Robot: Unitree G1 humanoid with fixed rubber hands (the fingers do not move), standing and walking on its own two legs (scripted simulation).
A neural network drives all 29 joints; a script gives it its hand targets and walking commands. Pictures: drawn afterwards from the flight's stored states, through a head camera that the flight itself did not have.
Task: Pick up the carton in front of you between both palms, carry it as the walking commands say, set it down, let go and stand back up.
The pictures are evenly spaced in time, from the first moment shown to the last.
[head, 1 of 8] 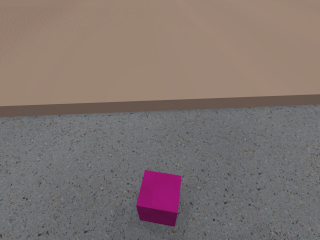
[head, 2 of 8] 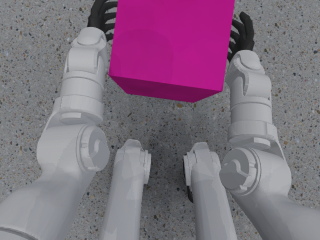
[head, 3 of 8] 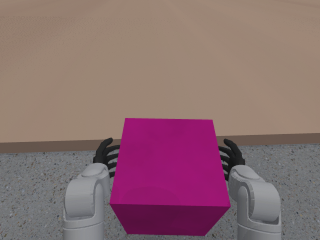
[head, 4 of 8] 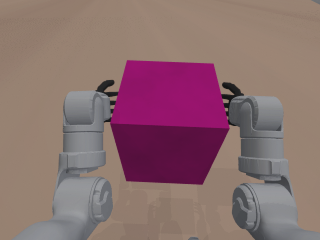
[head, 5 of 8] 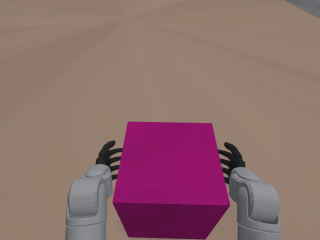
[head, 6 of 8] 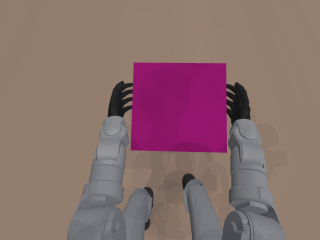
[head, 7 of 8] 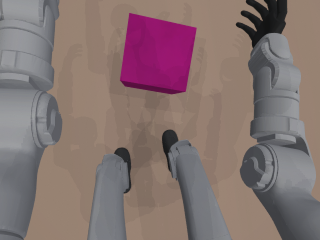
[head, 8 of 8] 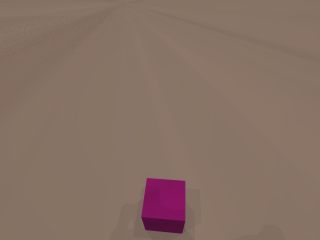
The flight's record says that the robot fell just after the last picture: no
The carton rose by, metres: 0.86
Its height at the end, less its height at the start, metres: +0.13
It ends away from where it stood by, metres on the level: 3.59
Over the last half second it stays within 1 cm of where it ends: yes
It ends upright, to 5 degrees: yes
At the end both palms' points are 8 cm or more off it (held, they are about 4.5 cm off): yes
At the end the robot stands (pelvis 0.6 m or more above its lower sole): yes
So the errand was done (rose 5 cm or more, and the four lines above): yes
